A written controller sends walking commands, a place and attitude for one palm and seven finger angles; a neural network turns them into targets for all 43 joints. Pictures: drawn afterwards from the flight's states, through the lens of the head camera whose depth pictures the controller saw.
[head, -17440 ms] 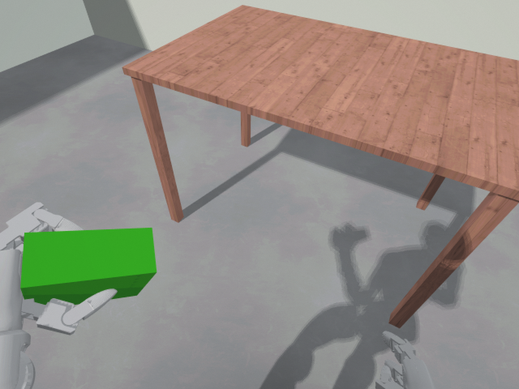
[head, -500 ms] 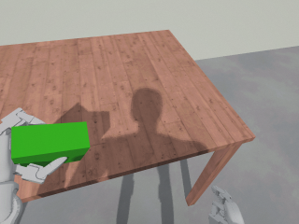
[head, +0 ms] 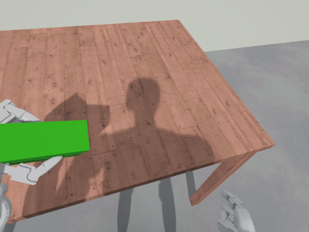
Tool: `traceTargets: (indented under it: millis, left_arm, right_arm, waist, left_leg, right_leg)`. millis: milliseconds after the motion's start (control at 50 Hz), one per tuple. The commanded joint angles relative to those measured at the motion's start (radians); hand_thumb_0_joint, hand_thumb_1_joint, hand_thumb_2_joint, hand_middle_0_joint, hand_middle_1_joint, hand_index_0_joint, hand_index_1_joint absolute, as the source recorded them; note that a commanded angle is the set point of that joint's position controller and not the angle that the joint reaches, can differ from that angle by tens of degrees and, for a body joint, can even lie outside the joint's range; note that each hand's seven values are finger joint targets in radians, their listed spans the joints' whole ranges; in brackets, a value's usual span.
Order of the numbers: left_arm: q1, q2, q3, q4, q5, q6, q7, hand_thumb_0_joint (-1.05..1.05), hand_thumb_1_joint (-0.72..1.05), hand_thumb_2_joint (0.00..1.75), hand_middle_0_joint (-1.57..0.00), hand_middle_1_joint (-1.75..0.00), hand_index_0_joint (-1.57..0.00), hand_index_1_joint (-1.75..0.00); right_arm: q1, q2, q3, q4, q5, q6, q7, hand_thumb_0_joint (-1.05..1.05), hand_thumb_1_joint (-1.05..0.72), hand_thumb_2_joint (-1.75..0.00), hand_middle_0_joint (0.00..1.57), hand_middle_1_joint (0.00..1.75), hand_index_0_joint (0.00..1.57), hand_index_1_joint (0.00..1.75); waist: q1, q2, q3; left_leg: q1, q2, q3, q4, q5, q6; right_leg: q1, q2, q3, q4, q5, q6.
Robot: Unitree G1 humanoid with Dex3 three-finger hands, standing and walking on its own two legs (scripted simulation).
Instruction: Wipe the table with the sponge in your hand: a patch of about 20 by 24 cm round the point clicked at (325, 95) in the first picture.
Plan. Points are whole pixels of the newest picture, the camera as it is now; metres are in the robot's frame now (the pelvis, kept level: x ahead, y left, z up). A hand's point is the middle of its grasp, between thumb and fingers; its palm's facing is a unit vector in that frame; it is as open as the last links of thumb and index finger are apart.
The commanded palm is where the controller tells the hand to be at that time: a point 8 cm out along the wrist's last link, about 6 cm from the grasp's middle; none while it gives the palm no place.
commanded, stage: come to a stop and stand still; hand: left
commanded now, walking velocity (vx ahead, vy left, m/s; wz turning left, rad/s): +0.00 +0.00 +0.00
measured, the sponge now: (58, 142) +0.24 +0.22 +0.15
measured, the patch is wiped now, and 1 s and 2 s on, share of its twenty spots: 0.00 0.00 0.00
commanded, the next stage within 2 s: look again from close up in 0.10 s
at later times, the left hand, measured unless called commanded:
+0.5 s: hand (40, 143) +0.23 +0.24 +0.16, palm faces +0.38 -0.84 -0.39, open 9.5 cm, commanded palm +0.17 +0.27 +0.18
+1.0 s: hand (64, 145) +0.23 +0.20 +0.16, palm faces +0.34 -0.84 -0.42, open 9.5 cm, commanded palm +0.16 +0.24 +0.18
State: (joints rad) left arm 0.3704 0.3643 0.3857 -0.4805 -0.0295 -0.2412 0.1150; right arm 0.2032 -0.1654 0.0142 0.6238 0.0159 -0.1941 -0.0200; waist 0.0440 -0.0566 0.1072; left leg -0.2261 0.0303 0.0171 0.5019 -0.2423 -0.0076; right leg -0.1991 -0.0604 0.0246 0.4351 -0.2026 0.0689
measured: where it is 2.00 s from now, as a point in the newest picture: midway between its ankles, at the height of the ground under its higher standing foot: outside the picture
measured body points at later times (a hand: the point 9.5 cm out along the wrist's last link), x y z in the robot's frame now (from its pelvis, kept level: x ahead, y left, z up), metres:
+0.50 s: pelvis +0.01 +0.00 +0.00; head +0.04 +0.02 +0.45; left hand +0.20 +0.29 +0.18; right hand +0.19 -0.23 -0.07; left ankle +0.02 +0.12 -0.74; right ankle +0.02 -0.17 -0.74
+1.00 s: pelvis +0.00 -0.04 +0.00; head +0.06 -0.02 +0.44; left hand +0.20 +0.25 +0.18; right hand +0.19 -0.26 -0.08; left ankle +0.02 +0.12 -0.74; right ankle +0.02 -0.17 -0.74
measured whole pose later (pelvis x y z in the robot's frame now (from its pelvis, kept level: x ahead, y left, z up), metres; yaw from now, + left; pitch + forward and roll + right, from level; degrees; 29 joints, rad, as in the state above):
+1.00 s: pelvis +0.00 -0.04 +0.00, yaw -1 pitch +0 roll -1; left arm 0.44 0.38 0.38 -0.55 -0.06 -0.17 0.10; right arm 0.16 -0.17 -0.01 0.55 0.02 -0.11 -0.01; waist 0.03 -0.02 0.13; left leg -0.25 0.10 0.00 0.50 -0.24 -0.07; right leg -0.24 0.01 0.00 0.46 -0.21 0.01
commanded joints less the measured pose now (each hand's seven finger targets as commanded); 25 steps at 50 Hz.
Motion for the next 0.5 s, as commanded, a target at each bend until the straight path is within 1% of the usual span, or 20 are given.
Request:
traceTargets:
  millis: [0,20,40,60,120,140,160,180,220,240,260,320,340,360,400,420,440,460,480]
  left_arm:
    - [-0.046,0.142,0.065,-0.201,-0.005,-0.053,0.012,0.0,0.1,1.3,-1.2,-1.6,-1.2,-1.6]
    - [-0.044,0.148,0.076,-0.195,-0.006,-0.051,0.013,0.0,0.1,1.3,-1.2,-1.6,-1.2,-1.6]
    - [-0.042,0.167,0.099,-0.202,-0.005,-0.046,0.016,0.0,0.1,1.3,-1.2,-1.6,-1.2,-1.6]
    - [-0.037,0.142,0.078,-0.179,-0.009,-0.046,0.011,0.0,0.1,1.3,-1.2,-1.6,-1.2,-1.6]
    - [-0.046,0.159,0.09,-0.206,-0.012,-0.043,0.009,0.0,0.1,1.3,-1.2,-1.6,-1.2,-1.6]
    - [-0.05,0.178,0.111,-0.219,-0.011,-0.038,0.014,0.0,0.1,1.3,-1.2,-1.6,-1.2,-1.6]
    - [-0.04,0.145,0.081,-0.201,-0.013,-0.038,0.01,0.0,0.1,1.3,-1.2,-1.6,-1.2,-1.6]
    - [-0.044,0.148,0.079,-0.227,-0.014,-0.037,0.009,0.0,0.1,1.3,-1.2,-1.6,-1.2,-1.6]
    - [-0.035,0.152,0.081,-0.236,-0.012,-0.035,0.012,0.0,0.1,1.3,-1.2,-1.6,-1.2,-1.6]
    - [-0.043,0.162,0.092,-0.252,-0.009,-0.031,0.017,0.0,0.1,1.3,-1.2,-1.6,-1.2,-1.6]
    - [-0.036,0.139,0.069,-0.231,-0.011,-0.031,0.015,0.0,0.1,1.3,-1.2,-1.6,-1.2,-1.6]
    - [-0.03,0.149,0.074,-0.254,-0.008,-0.029,0.019,0.0,0.1,1.3,-1.2,-1.6,-1.2,-1.6]
    - [-0.028,0.168,0.095,-0.252,-0.006,-0.023,0.026,0.0,0.1,1.3,-1.2,-1.6,-1.2,-1.6]
    - [-0.005,0.138,0.072,-0.219,-0.009,-0.022,0.022,0.0,0.1,1.3,-1.2,-1.6,-1.2,-1.6]
    - [-0.019,0.149,0.075,-0.239,-0.008,-0.02,0.022,0.0,0.1,1.3,-1.2,-1.6,-1.2,-1.6]
    - [-0.013,0.153,0.081,-0.238,-0.009,-0.021,0.023,0.0,0.1,1.3,-1.2,-1.6,-1.2,-1.6]
    - [-0.006,0.172,0.102,-0.234,-0.006,-0.016,0.03,0.0,0.1,1.3,-1.2,-1.6,-1.2,-1.6]
    - [0.002,0.137,0.072,-0.211,-0.01,-0.017,0.025,0.0,0.1,1.3,-1.2,-1.6,-1.2,-1.6]
    - [-0.004,0.147,0.075,-0.23,-0.01,-0.016,0.024,0.0,0.1,1.3,-1.2,-1.6,-1.2,-1.6]
  right_arm:
    - [-0.084,-0.148,-0.064,-0.16,-0.001,-0.047,0.0,0.0,-0.9,-0.9,0.2,0.3,0.2,0.3]
    - [-0.079,-0.148,-0.064,-0.16,-0.001,-0.039,0.001,0.0,-0.9,-0.9,0.2,0.3,0.2,0.3]
    - [-0.105,-0.144,-0.058,-0.162,0.001,-0.035,-0.002,0.0,-0.9,-0.9,0.2,0.3,0.2,0.3]
    - [-0.093,-0.142,-0.053,-0.162,-0.004,-0.025,-0.002,0.0,-0.9,-0.9,0.2,0.3,0.2,0.3]
    - [-0.093,-0.141,-0.057,-0.182,0.0,-0.015,-0.005,0.0,-0.9,-0.9,0.2,0.3,0.2,0.3]
    - [-0.115,-0.137,-0.051,-0.184,0.003,-0.013,-0.009,0.0,-0.9,-0.9,0.2,0.3,0.2,0.3]
    - [-0.1,-0.139,-0.051,-0.185,-0.003,-0.007,-0.008,0.0,-0.9,-0.9,0.2,0.3,0.2,0.3]
    - [-0.101,-0.14,-0.055,-0.192,0.0,-0.007,-0.008,0.0,-0.9,-0.9,0.2,0.3,0.2,0.3]
    - [-0.095,-0.142,-0.06,-0.195,0.0,-0.006,-0.009,0.0,-0.9,-0.9,0.2,0.3,0.2,0.3]
    - [-0.116,-0.141,-0.056,-0.194,0.004,-0.007,-0.012,0.0,-0.9,-0.9,0.2,0.3,0.2,0.3]
    - [-0.099,-0.146,-0.056,-0.19,-0.002,-0.001,-0.011,0.0,-0.9,-0.9,0.2,0.3,0.2,0.3]
    - [-0.095,-0.148,-0.066,-0.197,0.001,0.001,-0.012,0.0,-0.9,-0.9,0.2,0.3,0.2,0.3]
    - [-0.116,-0.146,-0.06,-0.194,0.004,0.0,-0.014,0.0,-0.9,-0.9,0.2,0.3,0.2,0.3]
    - [-0.1,-0.147,-0.061,-0.191,0.0,0.007,-0.014,0.0,-0.9,-0.9,0.2,0.3,0.2,0.3]
    - [-0.098,-0.152,-0.069,-0.197,0.003,0.008,-0.014,0.0,-0.9,-0.9,0.2,0.3,0.2,0.3]
    - [-0.098,-0.153,-0.071,-0.198,0.004,0.01,-0.015,0.0,-0.9,-0.9,0.2,0.3,0.2,0.3]
    - [-0.116,-0.149,-0.065,-0.195,0.006,0.01,-0.018,0.0,-0.9,-0.9,0.2,0.3,0.2,0.3]
    - [-0.098,-0.152,-0.064,-0.192,0.001,0.017,-0.017,0.0,-0.9,-0.9,0.2,0.3,0.2,0.3]
    - [-0.101,-0.152,-0.07,-0.201,0.005,0.017,-0.016,0.0,-0.9,-0.9,0.2,0.3,0.2,0.3]
  waist:
    - [-0.018,0.117,-0.197]
    - [-0.019,0.112,-0.198]
    - [-0.018,0.13,-0.198]
    - [-0.02,0.134,-0.186]
    - [-0.018,0.117,-0.189]
    - [-0.018,0.13,-0.19]
    - [-0.02,0.123,-0.186]
    - [-0.02,0.135,-0.193]
    - [-0.019,0.117,-0.206]
    - [-0.021,0.138,-0.208]
    - [-0.021,0.137,-0.201]
    - [-0.019,0.136,-0.217]
    - [-0.019,0.145,-0.213]
    - [-0.019,0.121,-0.201]
    - [-0.021,0.108,-0.201]
    - [-0.02,0.117,-0.205]
    - [-0.019,0.124,-0.195]
    - [-0.022,0.111,-0.187]
    - [-0.02,0.124,-0.186]
  left_leg:
    - [0.013,0.035,0.001,-0.112,0.179,0.005]
    - [0.009,0.034,-0.002,-0.116,0.174,0.004]
    - [0.025,0.032,0.008,-0.129,0.161,0.0]
    - [-0.003,0.032,0.001,-0.137,0.141,0.004]
    - [-0.006,0.032,0.001,-0.136,0.123,0.006]
    - [0.009,0.03,0.006,-0.148,0.11,0.002]
    - [-0.005,0.029,0.002,-0.147,0.108,0.006]
    - [0.0,0.029,0.001,-0.143,0.115,0.007]
    - [0.016,0.029,0.005,-0.13,0.124,0.008]
    - [0.034,0.025,0.012,-0.138,0.122,0.002]
    - [0.012,0.026,0.004,-0.142,0.119,0.005]
    - [0.038,0.032,0.008,-0.122,0.163,0.006]
    - [0.042,0.029,0.012,-0.131,0.148,0.0]
    - [0.025,0.029,0.009,-0.129,0.137,0.005]
    - [0.028,0.031,0.005,-0.123,0.154,0.004]
    - [0.03,0.032,0.009,-0.121,0.148,0.004]
    - [0.034,0.029,0.013,-0.132,0.126,0.0]
    - [0.01,0.029,0.006,-0.138,0.108,0.003]
    - [0.009,0.031,0.007,-0.137,0.105,0.005]
  right_leg:
    - [0.103,0.027,-0.019,-0.027,0.217,-0.062]
    - [0.107,0.028,-0.017,-0.029,0.214,-0.062]
    - [0.092,0.035,-0.017,-0.032,0.199,-0.06]
    - [0.103,0.034,-0.03,-0.039,0.183,-0.058]
    - [0.12,0.033,-0.02,-0.043,0.192,-0.06]
    - [0.108,0.038,-0.024,-0.047,0.177,-0.057]
    - [0.117,0.039,-0.032,-0.052,0.176,-0.057]
    - [0.126,0.036,-0.025,-0.051,0.191,-0.059]
    - [0.13,0.03,-0.016,-0.053,0.211,-0.06]
    - [0.114,0.036,-0.016,-0.054,0.2,-0.059]
    - [0.126,0.036,-0.028,-0.056,0.193,-0.058]
    - [0.135,0.025,-0.015,-0.048,0.241,-0.061]
    - [0.121,0.03,-0.015,-0.053,0.221,-0.059]
    - [0.125,0.029,-0.024,-0.061,0.213,-0.058]
    - [0.134,0.023,-0.014,-0.056,0.236,-0.061]
    - [0.133,0.02,-0.011,-0.056,0.233,-0.061]
    - [0.114,0.025,-0.01,-0.063,0.204,-0.059]
    - [0.123,0.027,-0.023,-0.064,0.182,-0.059]
    - [0.127,0.025,-0.016,-0.062,0.185,-0.06]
